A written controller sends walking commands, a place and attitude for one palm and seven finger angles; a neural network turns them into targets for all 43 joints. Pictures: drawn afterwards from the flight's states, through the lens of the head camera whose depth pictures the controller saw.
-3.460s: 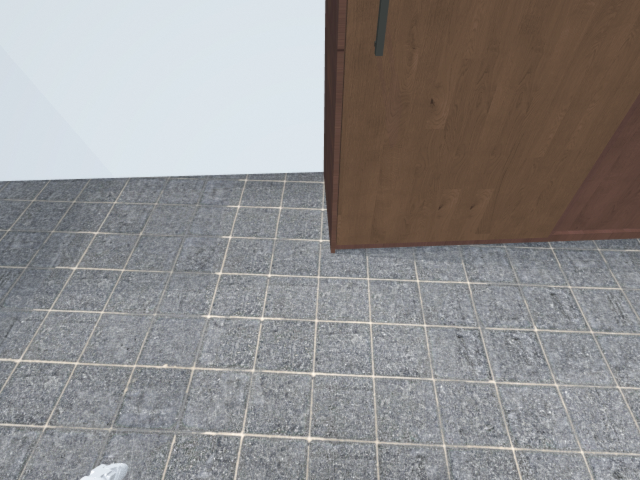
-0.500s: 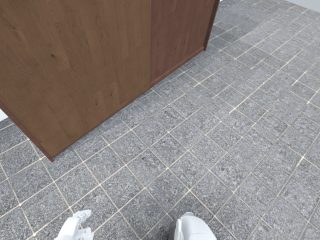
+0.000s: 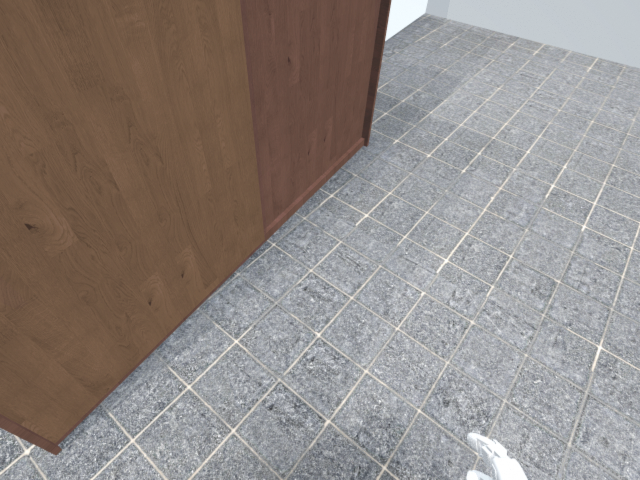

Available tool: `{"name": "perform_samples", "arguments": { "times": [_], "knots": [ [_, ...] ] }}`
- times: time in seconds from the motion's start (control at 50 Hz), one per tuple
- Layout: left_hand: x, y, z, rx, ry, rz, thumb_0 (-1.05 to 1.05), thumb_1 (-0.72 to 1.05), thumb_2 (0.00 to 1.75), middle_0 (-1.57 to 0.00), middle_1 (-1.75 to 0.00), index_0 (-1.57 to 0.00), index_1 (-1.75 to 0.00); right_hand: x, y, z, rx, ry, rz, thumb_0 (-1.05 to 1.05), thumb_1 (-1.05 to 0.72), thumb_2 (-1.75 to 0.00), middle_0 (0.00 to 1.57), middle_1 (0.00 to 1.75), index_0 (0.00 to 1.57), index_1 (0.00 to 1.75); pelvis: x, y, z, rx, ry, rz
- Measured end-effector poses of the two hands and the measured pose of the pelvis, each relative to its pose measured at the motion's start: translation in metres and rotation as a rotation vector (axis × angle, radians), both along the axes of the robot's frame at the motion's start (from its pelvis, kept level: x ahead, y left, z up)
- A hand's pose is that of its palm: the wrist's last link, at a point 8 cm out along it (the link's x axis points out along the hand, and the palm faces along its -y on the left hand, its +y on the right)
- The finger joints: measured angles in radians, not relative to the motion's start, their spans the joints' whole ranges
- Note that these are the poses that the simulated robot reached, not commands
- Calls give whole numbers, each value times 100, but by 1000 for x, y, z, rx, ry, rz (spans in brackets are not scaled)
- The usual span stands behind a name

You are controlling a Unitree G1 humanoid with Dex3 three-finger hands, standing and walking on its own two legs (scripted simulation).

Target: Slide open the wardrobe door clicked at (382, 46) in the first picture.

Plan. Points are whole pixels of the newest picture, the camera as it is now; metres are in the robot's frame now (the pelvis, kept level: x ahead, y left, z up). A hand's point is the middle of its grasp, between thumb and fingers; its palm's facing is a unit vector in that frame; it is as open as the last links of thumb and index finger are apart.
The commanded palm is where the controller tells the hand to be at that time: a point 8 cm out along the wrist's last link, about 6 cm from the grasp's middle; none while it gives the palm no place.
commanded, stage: walk to a spot facing it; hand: left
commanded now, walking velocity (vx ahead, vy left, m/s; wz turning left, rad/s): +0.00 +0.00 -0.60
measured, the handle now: out of the picture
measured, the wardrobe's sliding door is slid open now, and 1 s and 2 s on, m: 0.00 0.00 0.00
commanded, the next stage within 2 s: turn to face it in 0.48 s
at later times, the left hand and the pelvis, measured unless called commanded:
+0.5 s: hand (263, 385) +0.28 +0.12 -0.15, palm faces -0.32 -0.91 -0.27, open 7.4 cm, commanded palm none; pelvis +0.09 -0.02 -0.01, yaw -19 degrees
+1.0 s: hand (244, 398) +0.26 +0.15 -0.16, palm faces -0.26 -0.95 -0.17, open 7.4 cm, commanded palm none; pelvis +0.13 +0.00 +0.02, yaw -18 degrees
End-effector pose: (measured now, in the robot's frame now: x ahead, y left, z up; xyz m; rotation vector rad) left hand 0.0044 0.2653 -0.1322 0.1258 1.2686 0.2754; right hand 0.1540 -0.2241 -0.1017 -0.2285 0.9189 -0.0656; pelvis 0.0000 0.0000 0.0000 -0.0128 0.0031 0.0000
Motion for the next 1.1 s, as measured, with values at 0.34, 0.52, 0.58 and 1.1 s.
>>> {"name": "perform_samples", "arguments": {
  "times": [0.34, 0.52, 0.58, 1.1],
  "knots": [
    [189, -30, 9, -49, -13, -341, 1, 91, 90, -20, -30, -20, -30, -107, -16, -15, 11, 318, -411, 1, -91, -90, 20, 30, 20, 30, 70, 8, 12, 0, -11, -256],
    [286, -98, 16, 11, -170, -528, 1, 91, 90, -20, -30, -20, -30, -164, -46, -48, 57, 481, -580, 1, -91, -90, 20, 30, 20, 30, 89, -25, -7, 16, -19, -348],
    [295, -107, 23, 17, -157, -557, 1, 90, 90, -20, -30, -20, -30, -149, -51, -41, 58, 435, -598, 1, -91, -90, 20, 30, 19, 30, 93, -27, 1, 22, -15, -384],
    [241, -49, 9, -24, 31, -353, 1, 91, 90, -20, -30, -20, -30, -76, -15, -15, 48, 403, -458, 1, -91, -90, 20, 30, 20, 30, 124, -4, 17, -15, 30, -254]
  ]
}}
